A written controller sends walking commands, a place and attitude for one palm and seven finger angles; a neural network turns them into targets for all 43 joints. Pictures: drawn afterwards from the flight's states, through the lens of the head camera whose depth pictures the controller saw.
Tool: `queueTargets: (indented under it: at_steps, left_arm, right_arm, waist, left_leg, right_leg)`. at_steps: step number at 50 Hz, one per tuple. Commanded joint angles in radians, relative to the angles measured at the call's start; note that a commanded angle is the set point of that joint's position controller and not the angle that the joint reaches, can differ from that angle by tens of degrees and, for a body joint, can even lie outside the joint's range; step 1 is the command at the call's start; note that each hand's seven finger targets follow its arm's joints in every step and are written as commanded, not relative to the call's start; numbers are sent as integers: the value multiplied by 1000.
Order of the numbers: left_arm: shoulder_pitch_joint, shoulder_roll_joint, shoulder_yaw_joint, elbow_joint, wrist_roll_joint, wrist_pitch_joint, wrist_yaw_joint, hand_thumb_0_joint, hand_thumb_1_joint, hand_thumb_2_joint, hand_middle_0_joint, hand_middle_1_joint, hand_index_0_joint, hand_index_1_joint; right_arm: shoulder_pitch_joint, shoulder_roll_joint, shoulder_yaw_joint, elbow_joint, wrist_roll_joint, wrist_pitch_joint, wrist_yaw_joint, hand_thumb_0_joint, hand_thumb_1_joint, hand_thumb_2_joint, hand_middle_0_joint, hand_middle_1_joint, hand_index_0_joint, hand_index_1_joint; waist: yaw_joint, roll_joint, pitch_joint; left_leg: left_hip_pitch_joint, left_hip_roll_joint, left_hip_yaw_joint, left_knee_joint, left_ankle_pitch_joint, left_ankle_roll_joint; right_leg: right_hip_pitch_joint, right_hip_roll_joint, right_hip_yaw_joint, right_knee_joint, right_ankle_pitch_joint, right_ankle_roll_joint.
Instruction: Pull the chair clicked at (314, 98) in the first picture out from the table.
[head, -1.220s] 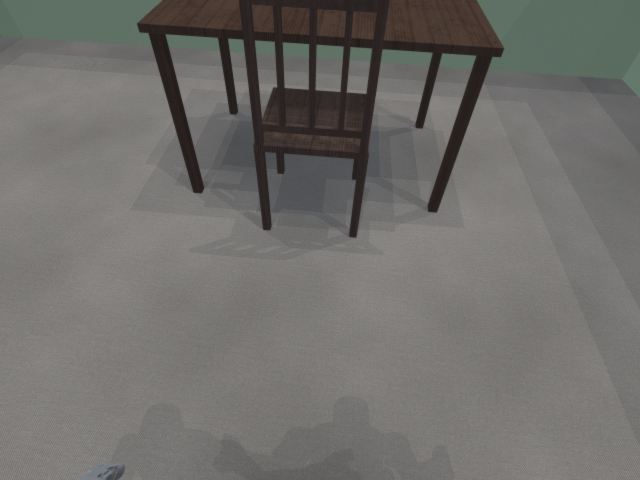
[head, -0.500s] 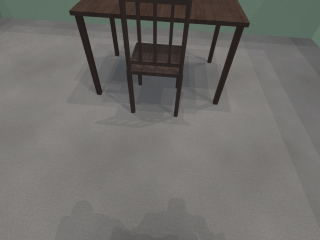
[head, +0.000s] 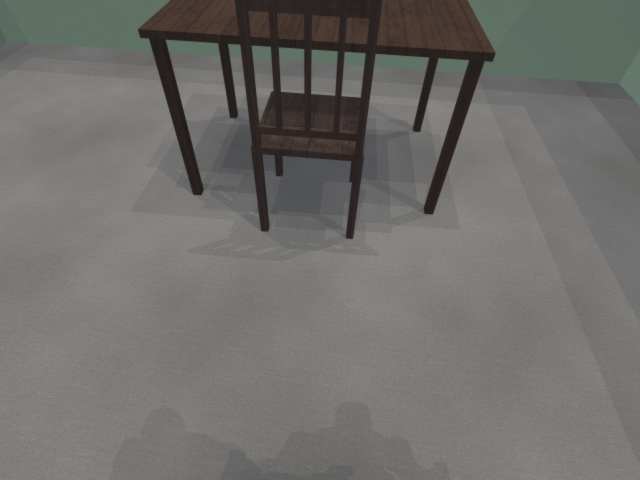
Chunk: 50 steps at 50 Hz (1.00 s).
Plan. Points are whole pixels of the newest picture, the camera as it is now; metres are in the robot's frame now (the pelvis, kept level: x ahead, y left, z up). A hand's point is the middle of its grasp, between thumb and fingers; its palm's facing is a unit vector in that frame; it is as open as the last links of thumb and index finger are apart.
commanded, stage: look at it before walking up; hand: left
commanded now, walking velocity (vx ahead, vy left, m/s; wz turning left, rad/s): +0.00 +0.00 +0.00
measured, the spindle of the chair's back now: (307, 77) +1.23 +0.10 -0.07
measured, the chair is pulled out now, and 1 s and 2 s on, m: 0.00 0.00 0.00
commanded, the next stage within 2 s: walk to a spot facing it in 0.22 s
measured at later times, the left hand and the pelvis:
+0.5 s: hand out of the picture +0.05 +0.22 -0.17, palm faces -0.02 -0.97 -0.26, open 7.4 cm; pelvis +0.02 +0.00 +0.00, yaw -1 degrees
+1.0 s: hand (236, 412) +0.26 +0.15 -0.19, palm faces -0.06 -0.97 -0.22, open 7.3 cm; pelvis +0.17 -0.04 -0.02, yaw -5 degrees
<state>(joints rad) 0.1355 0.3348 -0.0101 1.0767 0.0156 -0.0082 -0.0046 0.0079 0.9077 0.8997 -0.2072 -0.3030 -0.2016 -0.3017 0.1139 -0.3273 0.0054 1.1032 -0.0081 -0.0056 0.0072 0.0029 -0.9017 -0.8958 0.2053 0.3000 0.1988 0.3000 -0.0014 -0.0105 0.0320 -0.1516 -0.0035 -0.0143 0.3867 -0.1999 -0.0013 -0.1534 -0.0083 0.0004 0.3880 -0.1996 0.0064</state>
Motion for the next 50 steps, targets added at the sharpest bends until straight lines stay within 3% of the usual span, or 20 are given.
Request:
queueTargets:
  at_steps: [1,16,18,21,25,27,29,30,31,32,34,38,40,41,43,44,45,46,47,50]
  left_arm:
    - [-33,200,42,-62,-4,-18,17,0,900,900,-200,-300,-200,-300]
    - [-17,199,40,-51,-5,-19,17,0,900,900,-200,-300,-200,-300]
    - [55,78,14,-16,-5,2,20,0,900,900,-200,-300,-200,-300]
    - [105,93,30,-17,5,17,7,0,900,900,-200,-300,-200,-300]
    - [175,88,51,-26,1,7,-1,0,900,900,-200,-300,-200,-300]
    - [173,71,59,-36,1,-1,0,0,900,900,-200,-300,-200,-300]
    - [149,31,59,-52,4,-6,-4,0,900,900,-200,-300,-200,-300]
    - [121,-13,56,-69,5,-9,-8,0,900,900,-200,-300,-200,-300]
    - [63,-43,50,-103,6,-21,-7,0,900,900,-200,-300,-200,-300]
    - [4,-36,53,-129,7,-32,-5,0,900,900,-200,-300,-200,-300]
    - [-10,-50,58,-128,4,-40,-13,0,900,900,-200,-300,-200,-300]
    - [19,-124,58,-119,2,-24,-33,0,900,900,-200,-300,-200,-300]
    - [41,-137,62,-110,1,-26,-35,0,900,900,-200,-300,-200,-300]
    - [88,-132,68,-92,2,-25,-32,0,900,900,-200,-300,-200,-300]
    - [295,-79,87,-27,10,-37,-21,0,900,900,-200,-300,-200,-300]
    - [414,5,109,3,16,-52,-8,0,900,900,-200,-300,-200,-300]
    - [508,100,129,24,7,-55,7,0,900,900,-200,-300,-200,-300]
    - [463,112,129,16,-6,-48,12,0,900,900,-200,-300,-200,-300]
    - [368,79,118,-9,-3,-46,15,0,900,900,-200,-300,-200,-300]
    - [170,-31,84,-58,13,-52,28,0,900,900,-200,-300,-200,-300]
  right_arm:
    - [-43,-202,-37,-59,0,-24,-16,0,-900,-900,200,300,200,300]
    - [-42,-200,-35,-53,1,-24,-17,0,-900,-900,200,300,200,300]
    - [24,-74,-6,-20,-8,-4,-12,0,-900,-900,200,300,200,300]
    - [69,-65,-14,-23,-18,6,-8,0,-900,-900,200,300,200,300]
    - [114,-42,-22,-43,-17,-14,-9,0,-900,-900,200,300,200,300]
    - [164,-26,-29,-39,-15,-26,-10,0,-900,-900,200,300,200,300]
    - [231,-40,-40,-25,-15,-35,-13,0,-900,-900,200,300,200,300]
    - [304,-63,-52,-5,-17,-42,-18,0,-900,-900,200,300,200,300]
    - [394,-80,-63,17,-19,-53,-28,0,-900,-900,200,300,200,300]
    - [446,-59,-61,32,-17,-61,-36,0,-900,-900,200,300,200,300]
    - [427,-18,-54,27,-14,-72,-41,0,-900,-900,200,300,200,300]
    - [357,7,-58,28,-20,-80,-42,0,-900,-900,200,300,200,300]
    - [360,11,-58,42,-20,-78,-42,0,-900,-900,200,300,200,300]
    - [356,13,-60,48,-17,-76,-42,0,-900,-900,200,300,200,300]
    - [347,16,-61,50,-7,-74,-37,0,-900,-900,200,300,200,300]
    - [351,54,-55,34,2,-77,-24,0,-900,-900,200,300,200,300]
    - [336,115,-48,-6,9,-83,-20,0,-900,-900,200,300,200,300]
    - [247,102,-55,-31,5,-75,-19,0,-900,-900,200,300,200,300]
    - [178,108,-62,-50,-2,-70,-10,0,-900,-900,200,300,200,300]
    - [264,146,-64,-24,-20,-35,-1,0,-900,-900,200,300,200,300]
  waist:
    - [3,18,-50]
    - [6,11,-61]
    - [6,0,-63]
    - [12,-44,52]
    - [13,-62,83]
    - [-7,-54,79]
    - [-37,55,107]
    - [-66,192,123]
    - [-98,282,136]
    - [-113,225,151]
    - [-82,105,138]
    - [-27,156,123]
    - [-9,150,112]
    - [16,136,93]
    - [111,58,-18]
    - [159,-79,-107]
    - [167,-259,-174]
    - [162,-162,-110]
    - [137,-144,-7]
    - [-3,-62,46]
  left_leg:
    - [-4,113,-98,-76,102,28]
    - [18,115,-97,-77,133,26]
    - [8,100,-66,-58,-32,8]
    - [-128,62,-42,-12,-321,14]
    - [-178,50,4,111,-293,23]
    - [-136,63,1,111,-278,31]
    - [-51,130,-95,19,-326,64]
    - [39,235,-241,-104,-350,118]
    - [186,348,-407,-188,-202,195]
    - [255,398,-433,-179,28,246]
    - [242,396,-317,-137,263,246]
    - [78,285,-75,-169,158,165]
    - [32,261,-22,-137,220,144]
    - [9,254,4,-93,276,135]
    - [-42,189,94,191,390,88]
    - [-229,138,148,453,225,49]
    - [-435,47,158,766,-315,23]
    - [-518,83,74,917,-370,34]
    - [-559,129,42,961,-287,34]
    - [-393,190,37,806,-184,8]
  right_leg:
    - [9,-114,99,-73,66,-34]
    - [24,-118,97,-80,103,-33]
    - [13,-110,100,-88,-106,-18]
    - [-62,-109,168,-119,-405,-52]
    - [-71,-139,234,-101,-425,-113]
    - [-108,-126,220,-49,-382,-123]
    - [-232,-50,133,95,-333,-98]
    - [-346,17,20,287,-265,-66]
    - [-521,41,-52,475,-293,-43]
    - [-623,-12,-5,595,-327,-42]
    - [-610,-78,11,631,-306,-39]
    - [-373,-79,-86,400,-173,-29]
    - [-241,-41,-137,296,-86,-39]
    - [-152,-18,-156,261,-44,-49]
    - [126,10,-164,153,3,-77]
    - [335,-165,43,90,-122,-143]
    - [422,-431,476,-77,-201,-258]
    - [316,-470,565,-167,-345,-302]
    - [157,-438,517,-201,-446,-277]
    - [-149,-349,216,-211,-310,-190]
